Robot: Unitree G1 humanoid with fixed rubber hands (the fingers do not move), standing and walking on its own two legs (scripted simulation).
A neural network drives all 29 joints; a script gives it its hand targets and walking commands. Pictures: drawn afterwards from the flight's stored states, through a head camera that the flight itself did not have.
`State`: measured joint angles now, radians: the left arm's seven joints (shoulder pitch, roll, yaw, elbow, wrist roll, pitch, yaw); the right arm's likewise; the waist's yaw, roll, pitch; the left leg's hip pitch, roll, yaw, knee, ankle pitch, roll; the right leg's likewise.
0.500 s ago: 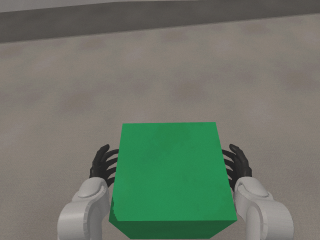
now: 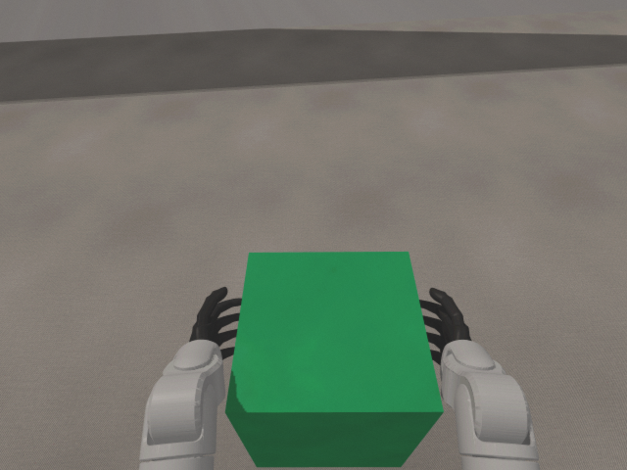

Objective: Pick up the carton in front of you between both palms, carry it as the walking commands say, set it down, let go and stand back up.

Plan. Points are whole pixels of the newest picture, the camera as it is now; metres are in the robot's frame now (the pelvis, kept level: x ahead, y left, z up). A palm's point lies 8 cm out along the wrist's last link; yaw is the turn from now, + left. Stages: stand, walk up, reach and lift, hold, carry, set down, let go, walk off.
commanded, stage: carry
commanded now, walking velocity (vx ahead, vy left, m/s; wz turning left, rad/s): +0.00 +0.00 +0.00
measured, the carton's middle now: (328, 365) +0.26 +0.00 -0.03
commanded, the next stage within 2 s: hold in 1.34 s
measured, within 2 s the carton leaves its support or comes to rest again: neither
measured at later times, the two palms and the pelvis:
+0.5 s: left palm (202, 350) +0.25 +0.16 +0.04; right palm (446, 349) +0.25 -0.14 +0.04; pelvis -0.03 +0.01 +0.00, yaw +0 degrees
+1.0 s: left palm (199, 369) +0.23 +0.16 +0.04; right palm (452, 368) +0.23 -0.14 +0.04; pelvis -0.05 +0.00 +0.00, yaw +0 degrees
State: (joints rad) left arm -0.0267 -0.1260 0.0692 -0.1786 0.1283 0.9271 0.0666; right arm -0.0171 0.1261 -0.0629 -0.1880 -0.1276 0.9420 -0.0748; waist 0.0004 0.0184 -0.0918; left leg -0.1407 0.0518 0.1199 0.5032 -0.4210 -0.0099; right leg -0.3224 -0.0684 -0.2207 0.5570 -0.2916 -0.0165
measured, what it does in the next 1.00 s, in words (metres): shifts its weight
